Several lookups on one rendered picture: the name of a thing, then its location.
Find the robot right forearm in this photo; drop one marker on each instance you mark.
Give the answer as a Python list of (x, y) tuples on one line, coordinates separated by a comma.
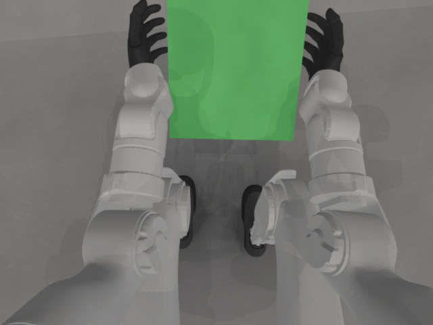
[(339, 180)]

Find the right robot hand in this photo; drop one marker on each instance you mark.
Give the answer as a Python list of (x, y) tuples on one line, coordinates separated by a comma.
[(329, 54)]

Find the robot thigh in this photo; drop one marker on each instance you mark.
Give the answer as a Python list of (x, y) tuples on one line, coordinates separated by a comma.
[(157, 301), (304, 297)]

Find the robot left thigh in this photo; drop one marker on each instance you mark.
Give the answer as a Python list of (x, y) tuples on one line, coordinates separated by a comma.
[(157, 301)]

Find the robot right upper arm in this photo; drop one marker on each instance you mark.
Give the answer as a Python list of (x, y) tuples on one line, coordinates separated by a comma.
[(356, 253)]

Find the left robot hand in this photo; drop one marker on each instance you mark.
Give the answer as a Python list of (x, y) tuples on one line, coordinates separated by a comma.
[(138, 43)]

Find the robot right thigh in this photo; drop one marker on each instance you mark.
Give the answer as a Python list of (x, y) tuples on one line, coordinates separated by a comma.
[(304, 297)]

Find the robot left forearm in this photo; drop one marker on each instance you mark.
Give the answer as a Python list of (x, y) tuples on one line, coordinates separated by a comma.
[(135, 177)]

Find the robot left upper arm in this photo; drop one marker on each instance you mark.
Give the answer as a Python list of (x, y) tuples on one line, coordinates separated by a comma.
[(121, 249)]

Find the carton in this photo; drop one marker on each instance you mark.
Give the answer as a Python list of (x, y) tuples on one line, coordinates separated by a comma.
[(234, 67)]

